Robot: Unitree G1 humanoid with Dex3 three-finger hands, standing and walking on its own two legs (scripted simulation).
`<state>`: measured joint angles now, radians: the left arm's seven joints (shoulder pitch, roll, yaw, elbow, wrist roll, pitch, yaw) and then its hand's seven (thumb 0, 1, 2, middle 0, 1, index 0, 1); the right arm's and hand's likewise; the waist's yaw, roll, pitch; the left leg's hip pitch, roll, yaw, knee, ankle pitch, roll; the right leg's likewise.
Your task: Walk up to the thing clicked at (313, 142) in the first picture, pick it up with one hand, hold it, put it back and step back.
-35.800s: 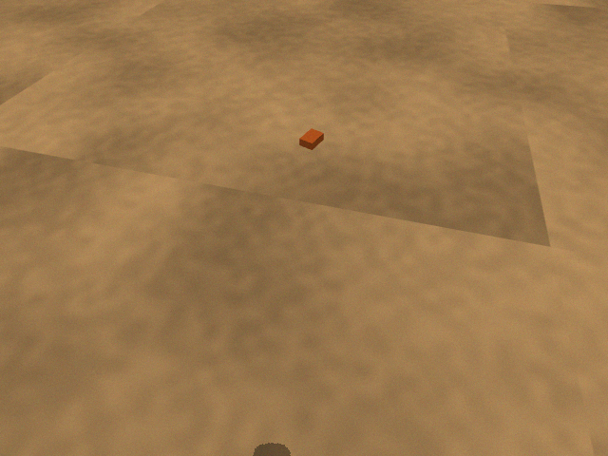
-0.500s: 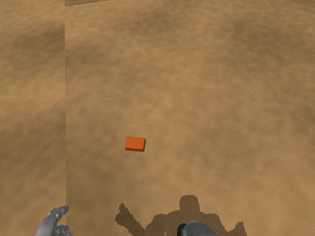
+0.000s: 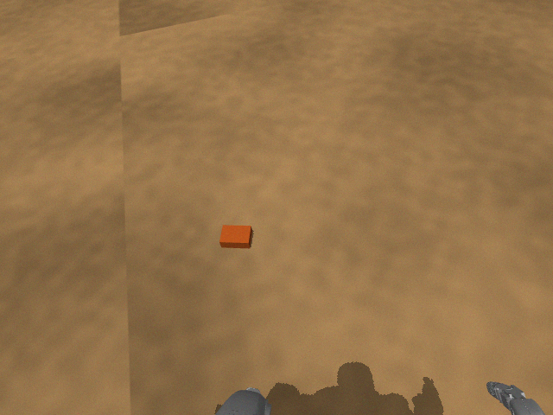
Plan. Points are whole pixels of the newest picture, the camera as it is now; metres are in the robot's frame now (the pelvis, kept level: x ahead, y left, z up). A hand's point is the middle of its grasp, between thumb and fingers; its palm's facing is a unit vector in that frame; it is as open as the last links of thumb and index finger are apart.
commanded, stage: step back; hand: left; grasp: from above
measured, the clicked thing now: (236, 236) +0.85 +0.28 -0.74
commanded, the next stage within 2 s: stand in 1.54 s
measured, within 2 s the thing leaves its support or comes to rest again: neither
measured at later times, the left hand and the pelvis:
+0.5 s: hand out of the picture -0.11 +0.25 -0.15, palm faces +0.02 -0.93 -0.38, open 7.4 cm; pelvis -0.18 -0.02 +0.00, yaw +1 degrees
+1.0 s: hand out of the picture -0.19 +0.26 -0.14, palm faces +0.07 -0.91 -0.41, open 7.4 cm; pelvis -0.24 -0.02 +0.00, yaw +4 degrees
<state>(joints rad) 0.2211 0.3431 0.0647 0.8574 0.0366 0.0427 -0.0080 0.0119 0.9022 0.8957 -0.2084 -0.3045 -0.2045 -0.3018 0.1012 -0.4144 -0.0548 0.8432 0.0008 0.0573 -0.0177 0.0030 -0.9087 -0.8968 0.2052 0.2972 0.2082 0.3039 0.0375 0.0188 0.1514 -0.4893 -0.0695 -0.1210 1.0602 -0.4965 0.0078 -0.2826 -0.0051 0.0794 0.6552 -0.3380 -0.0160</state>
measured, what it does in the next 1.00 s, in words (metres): walks backwards: left foot, then right foot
